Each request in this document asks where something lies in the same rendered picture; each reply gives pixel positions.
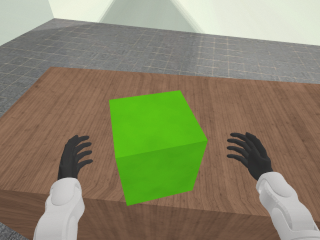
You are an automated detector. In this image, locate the carton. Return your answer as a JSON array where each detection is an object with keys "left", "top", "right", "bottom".
[{"left": 109, "top": 90, "right": 208, "bottom": 206}]

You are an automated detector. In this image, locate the left robot forearm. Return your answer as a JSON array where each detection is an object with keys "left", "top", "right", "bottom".
[{"left": 33, "top": 177, "right": 85, "bottom": 240}]

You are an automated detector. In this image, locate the robot right hand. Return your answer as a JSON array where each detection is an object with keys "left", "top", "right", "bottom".
[{"left": 226, "top": 132, "right": 274, "bottom": 181}]

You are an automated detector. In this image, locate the robot left hand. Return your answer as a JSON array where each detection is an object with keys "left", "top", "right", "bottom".
[{"left": 57, "top": 135, "right": 93, "bottom": 180}]

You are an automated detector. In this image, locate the pedestal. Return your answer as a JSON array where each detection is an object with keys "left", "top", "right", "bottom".
[{"left": 0, "top": 66, "right": 320, "bottom": 240}]

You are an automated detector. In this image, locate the right robot forearm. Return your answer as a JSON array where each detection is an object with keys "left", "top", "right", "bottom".
[{"left": 256, "top": 172, "right": 320, "bottom": 240}]

